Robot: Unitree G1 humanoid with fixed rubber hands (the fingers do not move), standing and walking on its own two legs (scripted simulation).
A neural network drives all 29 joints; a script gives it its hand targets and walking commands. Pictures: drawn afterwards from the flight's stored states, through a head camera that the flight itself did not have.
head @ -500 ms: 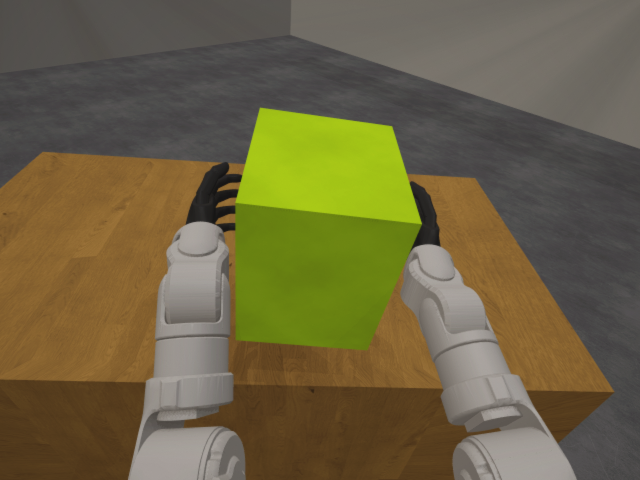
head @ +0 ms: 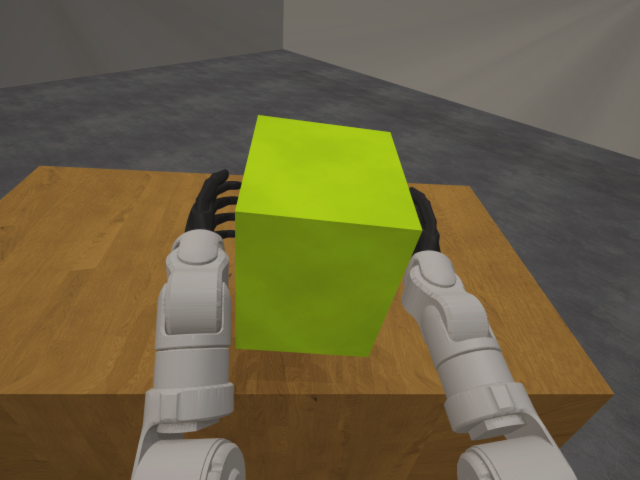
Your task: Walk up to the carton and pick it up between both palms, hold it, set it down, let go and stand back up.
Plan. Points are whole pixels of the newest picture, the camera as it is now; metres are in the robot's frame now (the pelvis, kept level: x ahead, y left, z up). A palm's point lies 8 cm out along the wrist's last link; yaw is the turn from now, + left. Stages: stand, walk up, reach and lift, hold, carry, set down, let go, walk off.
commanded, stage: hold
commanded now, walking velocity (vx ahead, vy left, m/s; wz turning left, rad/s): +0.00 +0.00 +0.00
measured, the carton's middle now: (314, 238) +0.38 +0.01 +0.18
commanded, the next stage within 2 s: set down in 1.30 s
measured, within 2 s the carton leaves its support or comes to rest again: neither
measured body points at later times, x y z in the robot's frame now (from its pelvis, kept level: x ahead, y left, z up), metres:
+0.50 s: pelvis +0.00 -0.01 +0.00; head -0.05 +0.03 +0.45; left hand +0.37 +0.13 +0.20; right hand +0.37 -0.13 +0.19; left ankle +0.05 +0.15 -0.75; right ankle +0.00 -0.13 -0.75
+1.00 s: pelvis -0.01 -0.01 +0.00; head -0.06 +0.03 +0.45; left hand +0.37 +0.14 +0.19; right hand +0.36 -0.13 +0.18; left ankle +0.05 +0.15 -0.75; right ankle +0.00 -0.13 -0.75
